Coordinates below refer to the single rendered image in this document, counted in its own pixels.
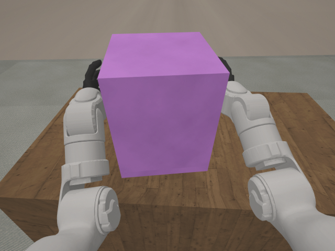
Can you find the left robot hand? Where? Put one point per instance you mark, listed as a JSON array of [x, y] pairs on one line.
[[92, 75]]

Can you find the right robot hand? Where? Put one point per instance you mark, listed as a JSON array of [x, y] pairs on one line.
[[231, 77]]

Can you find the left robot forearm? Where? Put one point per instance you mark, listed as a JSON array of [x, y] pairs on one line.
[[84, 137]]

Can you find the pedestal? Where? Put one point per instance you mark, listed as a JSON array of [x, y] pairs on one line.
[[197, 211]]

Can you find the left robot upper arm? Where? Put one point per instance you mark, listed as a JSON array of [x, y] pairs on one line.
[[85, 218]]

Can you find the right robot upper arm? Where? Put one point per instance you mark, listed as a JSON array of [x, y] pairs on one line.
[[284, 198]]

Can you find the carton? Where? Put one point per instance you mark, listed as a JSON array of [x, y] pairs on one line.
[[163, 95]]

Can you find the right robot forearm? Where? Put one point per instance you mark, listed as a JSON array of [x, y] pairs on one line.
[[256, 128]]

